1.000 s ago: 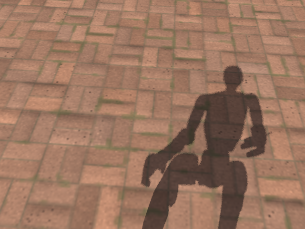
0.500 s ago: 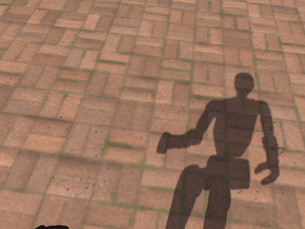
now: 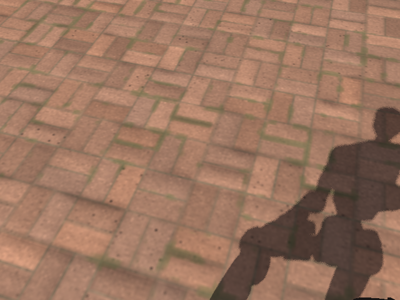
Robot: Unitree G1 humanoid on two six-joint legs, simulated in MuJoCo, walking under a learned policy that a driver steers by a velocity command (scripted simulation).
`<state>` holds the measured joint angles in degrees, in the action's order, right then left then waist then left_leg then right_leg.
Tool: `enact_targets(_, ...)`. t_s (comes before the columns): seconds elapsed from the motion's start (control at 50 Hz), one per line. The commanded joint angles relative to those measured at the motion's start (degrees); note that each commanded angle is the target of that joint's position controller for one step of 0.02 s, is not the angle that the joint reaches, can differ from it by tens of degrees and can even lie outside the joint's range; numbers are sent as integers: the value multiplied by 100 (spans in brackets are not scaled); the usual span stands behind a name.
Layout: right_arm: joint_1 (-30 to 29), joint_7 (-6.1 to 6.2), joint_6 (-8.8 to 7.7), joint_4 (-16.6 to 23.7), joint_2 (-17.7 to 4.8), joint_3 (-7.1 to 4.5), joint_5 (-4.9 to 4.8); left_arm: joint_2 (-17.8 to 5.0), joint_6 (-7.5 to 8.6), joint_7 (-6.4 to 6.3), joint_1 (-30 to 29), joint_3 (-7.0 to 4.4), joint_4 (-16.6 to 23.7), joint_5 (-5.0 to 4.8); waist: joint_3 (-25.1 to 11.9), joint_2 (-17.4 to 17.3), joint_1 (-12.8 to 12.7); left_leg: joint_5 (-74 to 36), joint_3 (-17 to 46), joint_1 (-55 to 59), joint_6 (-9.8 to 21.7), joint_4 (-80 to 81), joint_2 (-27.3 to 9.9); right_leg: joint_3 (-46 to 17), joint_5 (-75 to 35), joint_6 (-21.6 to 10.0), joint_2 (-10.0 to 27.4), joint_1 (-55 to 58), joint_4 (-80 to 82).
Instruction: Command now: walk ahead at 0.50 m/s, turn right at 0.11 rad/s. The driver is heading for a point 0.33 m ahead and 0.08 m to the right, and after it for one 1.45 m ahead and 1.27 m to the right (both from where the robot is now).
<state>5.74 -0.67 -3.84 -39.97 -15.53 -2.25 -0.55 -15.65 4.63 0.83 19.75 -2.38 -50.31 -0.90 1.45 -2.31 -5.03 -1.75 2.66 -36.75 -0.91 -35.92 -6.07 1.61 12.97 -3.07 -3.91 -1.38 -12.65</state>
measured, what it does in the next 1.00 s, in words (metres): walks ahead, turning right: left foot, then right foot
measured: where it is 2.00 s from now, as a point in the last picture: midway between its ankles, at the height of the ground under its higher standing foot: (366, 184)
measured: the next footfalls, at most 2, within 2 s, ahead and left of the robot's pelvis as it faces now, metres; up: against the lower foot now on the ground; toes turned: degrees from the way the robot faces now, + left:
left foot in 0.14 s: +0.26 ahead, +0.15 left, +0.00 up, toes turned -3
right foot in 0.66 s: +0.47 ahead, -0.17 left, +0.00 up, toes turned -23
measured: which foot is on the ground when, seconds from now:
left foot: up 0.00-0.12, down 0.14-0.64, up 0.66-1.00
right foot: down 0.00-0.14, up 0.16-0.64, down 0.66-1.00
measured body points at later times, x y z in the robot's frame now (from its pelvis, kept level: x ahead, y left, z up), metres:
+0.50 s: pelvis +0.27 +0.03 +0.00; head +0.29 +0.02 +0.45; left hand +0.50 +0.24 -0.10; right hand +0.24 -0.26 -0.13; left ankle +0.22 +0.15 -0.75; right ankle +0.39 -0.16 -0.69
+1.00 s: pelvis +0.52 -0.11 +0.00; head +0.54 -0.14 +0.45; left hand +0.71 +0.12 -0.10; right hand +0.58 -0.44 -0.09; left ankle +0.77 -0.04 -0.69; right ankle +0.43 -0.15 -0.75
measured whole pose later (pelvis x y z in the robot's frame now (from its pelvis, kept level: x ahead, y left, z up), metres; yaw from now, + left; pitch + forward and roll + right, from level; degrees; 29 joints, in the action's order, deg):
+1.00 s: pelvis +0.52 -0.11 +0.00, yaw -32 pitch +2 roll +0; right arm 1.5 -0.6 -5.4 -41.4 -16.7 -3.2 0.2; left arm -16.0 2.5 -0.5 19.5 -4.1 -42.6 -1.1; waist 2.2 -2.1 -4.2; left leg -1.5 5.7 -36.5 -3.5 -35.5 -4.0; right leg -7.2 13.8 -4.8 -6.0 -7.1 -19.8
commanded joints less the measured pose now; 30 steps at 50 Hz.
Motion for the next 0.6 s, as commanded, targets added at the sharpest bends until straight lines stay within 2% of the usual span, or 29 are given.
enact_targets(0.02, -770, -81, -152, 597, -340, -73, -35, -1001, -34, -49, 268, -232, 118, -56, 238, 538, -32, -159, -110, 243, 45, 496, 236, -903, -1615, -829, 1577, -150, 206)
enact_targets(0.08, -563, -129, -227, 580, -561, -155, -26, -1146, -130, -110, 213, -299, 78, -66, 121, 670, 241, 376, -49, 712, 202, 823, 351, -1197, -1959, -684, 1771, 169, -282)
enact_targets(0.1, -146, -112, -248, 470, -679, -222, -13, -1180, -150, -121, 82, -307, 98, -68, -95, 695, 524, 458, -160, 1373, 305, 996, 461, -1138, -2541, -589, 1668, 86, -723)
enact_targets(0.12, 634, -63, -256, 247, -933, -354, 18, -1039, -151, -120, 54, -253, 123, -30, -639, 607, 897, 392, -196, 2608, 475, 1013, 446, -944, -2854, -423, 1349, -250, -1625)
enact_targets(0.14, 1645, 5, -243, 113, -1329, -472, 126, -668, -131, -113, -2, -114, 305, 101, -1572, 90, 1303, 311, 748, 4324, 836, 715, -539, -688, -1632, -189, 944, -1304, -3302)
enact_targets(0.16, 1901, -3, -167, -9, -1697, -550, 147, -43, -28, -89, 816, 65, 396, 22, -2370, -1528, 936, 1375, 3186, 6070, 1673, 1226, -1865, -371, 1781, 155, 117, -3389, -5185)
enact_targets(0.18, 1899, 0, -141, 25, -1103, -415, 103, -670, 21, -80, 576, -76, 287, -119, -2179, -1055, 1149, 2296, 3612, 5798, 1608, 1671, -1752, -944, 2043, 164, 376, -3964, -5906)
enact_targets(0.2, 1540, 23, -145, 36, -852, -327, 70, -969, 31, -78, 69, -184, 435, -202, -1307, -720, 1138, 2277, 2725, 5105, 1366, 1799, -1578, -878, 1551, 140, 610, -4275, -6061)
enact_targets(0.22, 1176, 25, -155, 38, -727, -280, 80, -908, 16, -100, -199, -188, 487, -162, -876, -396, 983, 1823, 2097, 4383, 1248, 1957, -1355, -753, 1080, 170, 845, -4138, -5939)
enact_targets(0.24, 897, 11, -171, 12, -563, -238, 90, -843, -21, -109, -320, -213, 516, -90, -521, -337, 835, 1410, 1600, 3784, 1191, 2165, -1157, -745, 769, 199, 985, -3981, -5682)
enact_targets(0.28, 608, 2, -244, -49, -458, -230, 133, -612, -168, -96, -140, -218, 500, -103, -298, -453, 555, 954, 920, 3078, 1149, 2550, -971, -750, 434, 254, 1161, -3465, -5437)
enact_targets(0.3, 550, 6, -278, -97, -474, -247, 120, -491, -236, -92, -150, -205, 528, -105, -207, -387, 491, 710, 664, 2907, 1188, 2679, -976, -724, 371, 289, 1193, -3439, -5352)
enact_targets(0.36, 567, 51, -321, -254, -661, -327, 136, -389, -343, -86, -448, -199, 723, -49, 6, -172, 450, 247, 58, 2842, 1251, 2893, -1009, -764, -185, 386, 1247, -3744, -4797)
enact_targets(0.42, 617, 105, -279, -360, -806, -374, 133, -318, -306, 17, -830, -168, 851, -36, 90, -94, 552, 30, -597, 2970, 1136, 2938, -857, -598, -1104, 374, 1194, -3681, -3800)
enact_targets(0.48, 831, 143, -209, -480, -959, -424, 76, -250, -277, 126, -1445, -119, 1070, -21, 254, 13, 789, -5, -1000, 3196, 1048, 2928, -896, -270, -1480, 284, 1100, -3557, -2993)
enact_targets(0.56, 1064, 143, -56, -653, -1130, -504, -58, -367, -305, 224, -1893, -148, 1365, -23, 388, -26, 858, -480, -1233, 3972, 892, 2549, -1123, -26, -914, 26, 973, -3660, -2483)
enact_targets(0.6, 981, 159, 27, -651, -1291, -551, -115, -527, -333, 245, -1690, -237, 1419, -10, 143, -180, 635, -2178, -1405, 4190, 764, 1841, -1134, 288, -318, -194, 655, -3127, -2429)
Velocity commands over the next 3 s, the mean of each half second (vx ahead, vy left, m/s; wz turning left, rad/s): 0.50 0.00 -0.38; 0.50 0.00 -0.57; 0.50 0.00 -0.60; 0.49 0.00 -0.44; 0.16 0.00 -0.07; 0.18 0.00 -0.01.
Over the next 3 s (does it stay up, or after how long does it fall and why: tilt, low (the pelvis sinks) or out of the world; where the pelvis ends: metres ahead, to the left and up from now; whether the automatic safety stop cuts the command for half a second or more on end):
stays up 1.06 -0.73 -0.01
